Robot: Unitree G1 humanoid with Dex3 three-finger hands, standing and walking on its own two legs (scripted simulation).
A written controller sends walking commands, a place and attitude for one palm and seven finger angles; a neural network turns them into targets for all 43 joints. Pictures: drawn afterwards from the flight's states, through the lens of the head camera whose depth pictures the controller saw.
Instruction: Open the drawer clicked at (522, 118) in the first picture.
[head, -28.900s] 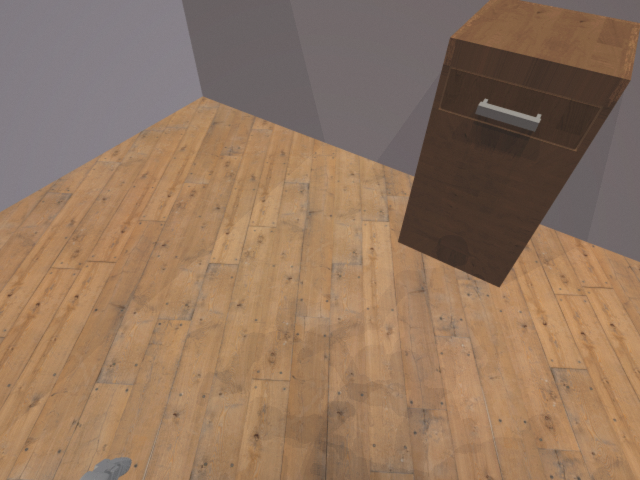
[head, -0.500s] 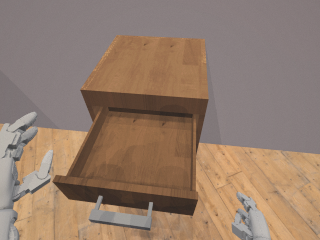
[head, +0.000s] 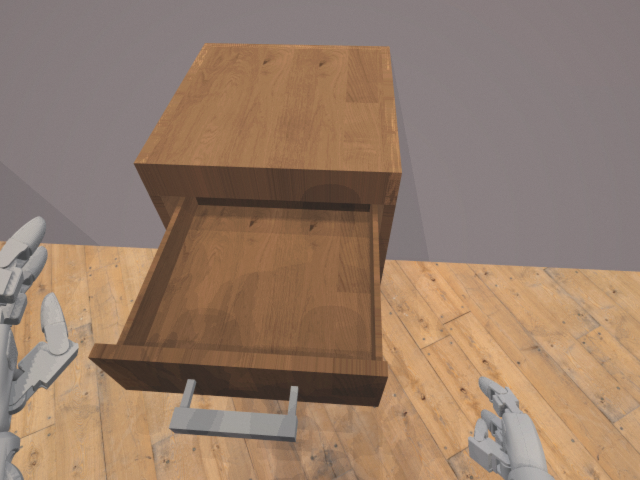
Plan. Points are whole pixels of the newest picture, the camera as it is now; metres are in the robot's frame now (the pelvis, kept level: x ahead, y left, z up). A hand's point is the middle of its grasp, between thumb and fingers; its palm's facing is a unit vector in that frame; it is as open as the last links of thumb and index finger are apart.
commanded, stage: step back with the hand held close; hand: left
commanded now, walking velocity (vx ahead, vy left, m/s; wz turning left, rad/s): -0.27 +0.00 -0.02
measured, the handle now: (238, 407) +0.22 +0.13 -0.07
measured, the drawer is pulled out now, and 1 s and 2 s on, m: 0.30 0.30 0.30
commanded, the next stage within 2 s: stop stepping back and stand still in 0.80 s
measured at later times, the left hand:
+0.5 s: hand (33, 479) +0.10 +0.21 +0.16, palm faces +0.42 -0.83 -0.36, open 7.4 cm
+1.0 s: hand out of the picture +0.00 +0.18 +0.15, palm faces +0.28 -0.84 -0.47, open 7.4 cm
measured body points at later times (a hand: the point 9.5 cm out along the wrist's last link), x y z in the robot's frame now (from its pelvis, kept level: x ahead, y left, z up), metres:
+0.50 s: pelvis -0.09 -0.02 -0.01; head -0.09 -0.01 +0.43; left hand +0.08 +0.26 +0.18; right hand +0.07 -0.25 -0.09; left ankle -0.09 +0.11 -0.71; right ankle +0.02 -0.11 -0.74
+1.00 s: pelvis -0.20 -0.05 +0.00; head -0.17 -0.04 +0.45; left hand -0.02 +0.22 +0.18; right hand -0.04 -0.29 -0.08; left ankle -0.24 +0.09 -0.69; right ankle -0.13 -0.13 -0.74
